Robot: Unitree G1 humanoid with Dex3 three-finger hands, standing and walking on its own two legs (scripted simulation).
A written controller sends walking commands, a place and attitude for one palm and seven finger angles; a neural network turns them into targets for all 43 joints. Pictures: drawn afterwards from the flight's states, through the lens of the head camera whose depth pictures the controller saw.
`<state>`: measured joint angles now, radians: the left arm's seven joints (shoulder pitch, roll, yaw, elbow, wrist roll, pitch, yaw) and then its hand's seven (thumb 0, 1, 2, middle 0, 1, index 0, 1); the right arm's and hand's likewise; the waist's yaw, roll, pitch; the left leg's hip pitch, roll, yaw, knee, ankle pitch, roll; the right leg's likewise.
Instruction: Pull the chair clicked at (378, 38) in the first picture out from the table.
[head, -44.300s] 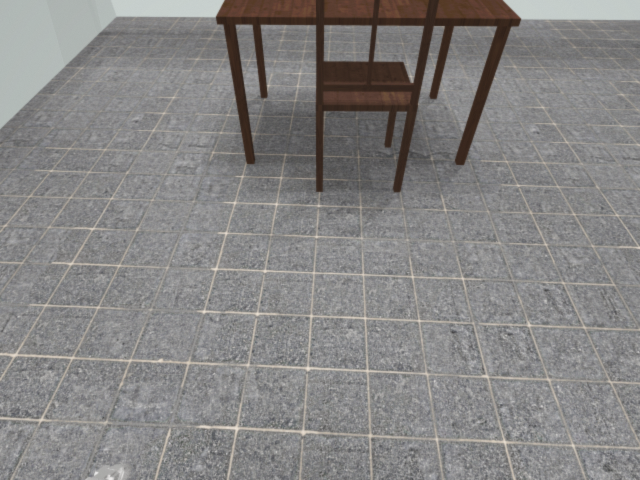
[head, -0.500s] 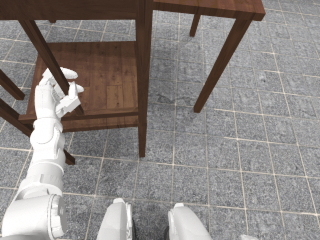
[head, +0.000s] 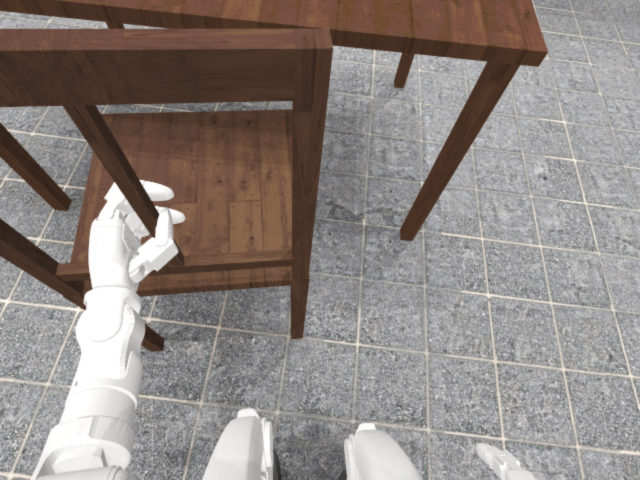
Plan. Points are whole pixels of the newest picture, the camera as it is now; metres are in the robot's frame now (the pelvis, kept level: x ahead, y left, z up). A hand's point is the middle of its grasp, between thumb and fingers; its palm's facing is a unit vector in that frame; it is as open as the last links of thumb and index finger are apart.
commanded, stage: step backward, pulling the chair out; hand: left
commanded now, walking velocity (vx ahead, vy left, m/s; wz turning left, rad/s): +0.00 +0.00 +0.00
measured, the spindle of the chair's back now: (142, 204) +0.43 +0.21 +0.04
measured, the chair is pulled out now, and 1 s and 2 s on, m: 0.16 0.28 0.33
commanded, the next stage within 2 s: none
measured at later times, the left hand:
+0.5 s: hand (178, 245) +0.38 +0.17 +0.03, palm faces +0.10 -0.99 -0.12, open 4.9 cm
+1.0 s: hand (206, 330) +0.28 +0.12 +0.04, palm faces +0.03 -0.99 -0.17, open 4.9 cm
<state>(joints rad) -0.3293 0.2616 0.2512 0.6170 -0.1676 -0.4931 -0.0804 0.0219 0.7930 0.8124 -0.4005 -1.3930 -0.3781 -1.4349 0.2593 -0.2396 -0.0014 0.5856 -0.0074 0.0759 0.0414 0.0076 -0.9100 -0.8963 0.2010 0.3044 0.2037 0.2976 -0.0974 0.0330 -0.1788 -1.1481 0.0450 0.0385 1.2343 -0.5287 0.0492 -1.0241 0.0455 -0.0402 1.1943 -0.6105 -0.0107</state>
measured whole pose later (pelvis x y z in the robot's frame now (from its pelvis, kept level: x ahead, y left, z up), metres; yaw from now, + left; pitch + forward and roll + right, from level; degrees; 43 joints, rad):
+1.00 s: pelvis -0.07 -0.01 +0.09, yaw +2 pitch +5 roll -2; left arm -0.46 0.18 0.02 1.03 -0.08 -0.24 0.09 0.02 0.77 0.81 -0.26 -1.10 -0.49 -1.45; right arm 0.22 -0.26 0.00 0.70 0.06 0.04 -0.13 0.01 -0.91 -0.90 0.20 0.30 0.20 0.30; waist -0.07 0.05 0.09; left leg -0.52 0.03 0.04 0.58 -0.14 0.03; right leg -0.42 0.05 -0.04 0.58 -0.24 -0.02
